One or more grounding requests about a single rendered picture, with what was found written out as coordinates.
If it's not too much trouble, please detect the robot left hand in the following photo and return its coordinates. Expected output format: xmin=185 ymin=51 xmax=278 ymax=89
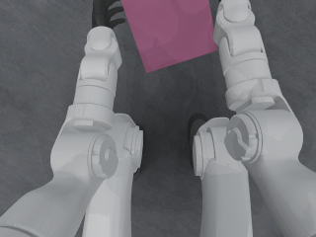
xmin=92 ymin=0 xmax=126 ymax=29

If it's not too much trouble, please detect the carton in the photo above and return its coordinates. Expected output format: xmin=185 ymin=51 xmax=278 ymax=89
xmin=120 ymin=0 xmax=218 ymax=73

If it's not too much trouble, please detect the left robot forearm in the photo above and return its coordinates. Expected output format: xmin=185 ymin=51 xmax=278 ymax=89
xmin=50 ymin=26 xmax=122 ymax=168

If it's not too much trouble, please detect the left robot thigh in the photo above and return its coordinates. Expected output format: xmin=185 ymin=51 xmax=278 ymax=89
xmin=82 ymin=121 xmax=143 ymax=237

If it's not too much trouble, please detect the right robot upper arm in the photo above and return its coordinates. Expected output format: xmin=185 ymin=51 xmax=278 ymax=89
xmin=224 ymin=109 xmax=316 ymax=237

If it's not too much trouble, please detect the robot right shin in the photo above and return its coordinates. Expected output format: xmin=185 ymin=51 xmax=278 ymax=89
xmin=196 ymin=118 xmax=229 ymax=136

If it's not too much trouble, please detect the left robot upper arm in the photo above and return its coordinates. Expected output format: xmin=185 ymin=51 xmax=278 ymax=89
xmin=0 ymin=131 xmax=119 ymax=237

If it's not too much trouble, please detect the right robot forearm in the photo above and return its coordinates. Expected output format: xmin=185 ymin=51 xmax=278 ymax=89
xmin=213 ymin=0 xmax=303 ymax=142

